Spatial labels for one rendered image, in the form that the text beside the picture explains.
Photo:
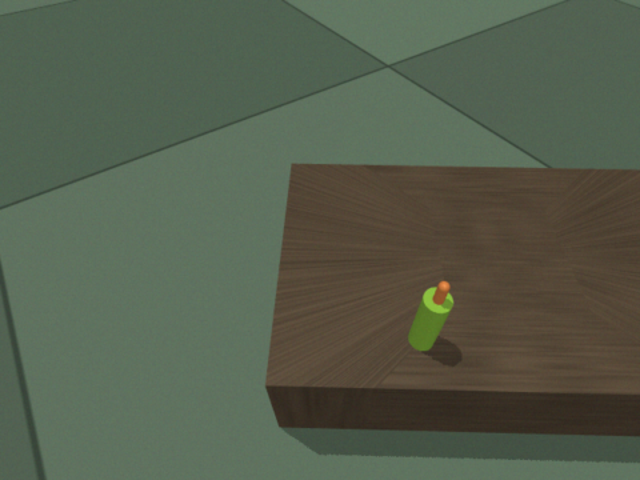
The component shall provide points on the bottle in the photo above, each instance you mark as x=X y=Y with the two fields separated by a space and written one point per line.
x=432 y=313

